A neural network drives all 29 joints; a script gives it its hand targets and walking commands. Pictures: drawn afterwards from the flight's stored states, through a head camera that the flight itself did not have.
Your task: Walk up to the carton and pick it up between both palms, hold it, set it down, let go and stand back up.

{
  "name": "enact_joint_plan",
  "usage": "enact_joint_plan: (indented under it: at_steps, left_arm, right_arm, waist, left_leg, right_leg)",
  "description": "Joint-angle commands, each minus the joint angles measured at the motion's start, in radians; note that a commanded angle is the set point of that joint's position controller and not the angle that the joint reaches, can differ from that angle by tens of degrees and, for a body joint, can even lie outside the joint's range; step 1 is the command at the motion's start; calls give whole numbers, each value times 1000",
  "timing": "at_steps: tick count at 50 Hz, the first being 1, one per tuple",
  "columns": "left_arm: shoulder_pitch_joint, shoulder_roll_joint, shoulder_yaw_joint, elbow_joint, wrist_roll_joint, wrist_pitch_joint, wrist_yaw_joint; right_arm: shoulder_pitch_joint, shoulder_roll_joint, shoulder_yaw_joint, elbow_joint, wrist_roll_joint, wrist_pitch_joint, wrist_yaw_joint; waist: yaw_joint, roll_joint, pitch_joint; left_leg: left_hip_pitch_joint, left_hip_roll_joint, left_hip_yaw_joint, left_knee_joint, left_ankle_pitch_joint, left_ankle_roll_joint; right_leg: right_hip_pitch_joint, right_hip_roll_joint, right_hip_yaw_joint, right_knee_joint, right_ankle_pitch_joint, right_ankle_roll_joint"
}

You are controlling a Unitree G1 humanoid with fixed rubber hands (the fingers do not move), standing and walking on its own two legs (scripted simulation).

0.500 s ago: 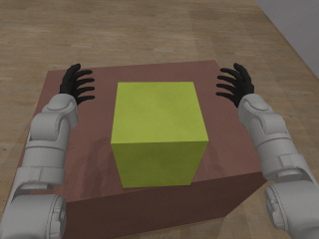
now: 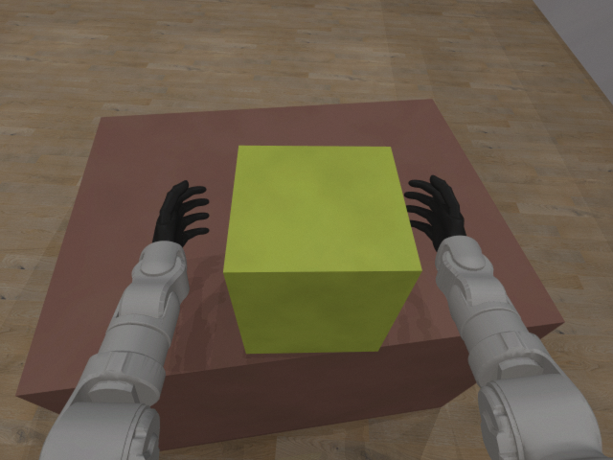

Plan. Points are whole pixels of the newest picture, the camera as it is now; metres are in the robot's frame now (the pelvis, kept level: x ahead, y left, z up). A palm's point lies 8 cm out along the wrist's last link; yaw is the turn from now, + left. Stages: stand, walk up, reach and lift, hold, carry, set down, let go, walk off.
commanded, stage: reach and lift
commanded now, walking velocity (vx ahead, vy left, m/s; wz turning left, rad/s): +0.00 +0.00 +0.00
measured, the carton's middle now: (313, 256) +0.41 +0.01 +0.01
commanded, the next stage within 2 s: none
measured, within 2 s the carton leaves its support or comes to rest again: neither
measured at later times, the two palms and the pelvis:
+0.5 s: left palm (188, 249) +0.40 +0.19 +0.03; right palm (440, 241) +0.43 -0.17 +0.04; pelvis -0.01 +0.00 -0.02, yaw -1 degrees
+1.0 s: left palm (208, 252) +0.39 +0.16 +0.03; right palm (424, 255) +0.40 -0.15 +0.04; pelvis -0.01 +0.00 +0.00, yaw -1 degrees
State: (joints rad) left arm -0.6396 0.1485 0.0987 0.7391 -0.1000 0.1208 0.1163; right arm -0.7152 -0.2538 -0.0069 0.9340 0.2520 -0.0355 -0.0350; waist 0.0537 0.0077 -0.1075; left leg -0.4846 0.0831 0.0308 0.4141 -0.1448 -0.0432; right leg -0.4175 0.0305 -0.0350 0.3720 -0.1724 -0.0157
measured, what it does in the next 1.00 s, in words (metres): stands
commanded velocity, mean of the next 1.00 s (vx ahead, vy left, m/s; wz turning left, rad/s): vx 0.00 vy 0.00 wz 0.00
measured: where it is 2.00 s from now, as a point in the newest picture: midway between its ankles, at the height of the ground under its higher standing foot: outside the picture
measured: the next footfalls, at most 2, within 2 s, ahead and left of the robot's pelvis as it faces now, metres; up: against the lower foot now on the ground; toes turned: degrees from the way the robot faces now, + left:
none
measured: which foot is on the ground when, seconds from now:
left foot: down 0.00-1.00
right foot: down 0.00-1.00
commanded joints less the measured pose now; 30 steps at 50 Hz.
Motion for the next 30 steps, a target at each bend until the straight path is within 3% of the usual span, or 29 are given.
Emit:
enact_joint_plan:
  at_steps: [1,7,10,15,23,30]
  left_arm:
    - [-551,116,19,-145,3,-175,12]
    - [-562,108,37,174,4,-349,8]
    - [-589,112,23,275,-22,-416,10]
    - [-648,96,-23,277,-66,-437,22]
    - [-677,82,-43,285,-88,-445,25]
    - [-689,17,-21,289,-61,-460,28]
  right_arm:
    - [-585,-186,-47,-170,-26,-125,-8]
    - [-591,-158,12,41,6,-205,-21]
    - [-608,-156,47,106,42,-237,-24]
    - [-645,-183,72,134,84,-250,-14]
    - [-669,-165,73,142,87,-244,0]
    - [-694,-68,27,109,18,-232,-8]
  waist:
    - [-12,-21,-788]
    - [8,-56,-750]
    - [10,-50,-747]
    - [-2,-7,-796]
    - [4,-11,-822]
    - [2,-30,-828]
  left_leg:
    - [379,-73,24,88,363,-10]
    - [236,-70,28,118,315,-10]
    - [207,-68,28,138,310,-14]
    - [272,-58,22,178,342,-42]
    - [235,-56,17,207,309,-36]
    - [172,-59,12,215,261,-17]
  right_leg:
    - [170,30,-8,43,432,65]
    - [149,17,11,89,381,61]
    - [107,15,16,103,340,54]
    - [-13,36,-6,106,292,37]
    - [-70,33,-4,128,245,32]
    - [-70,19,7,147,210,35]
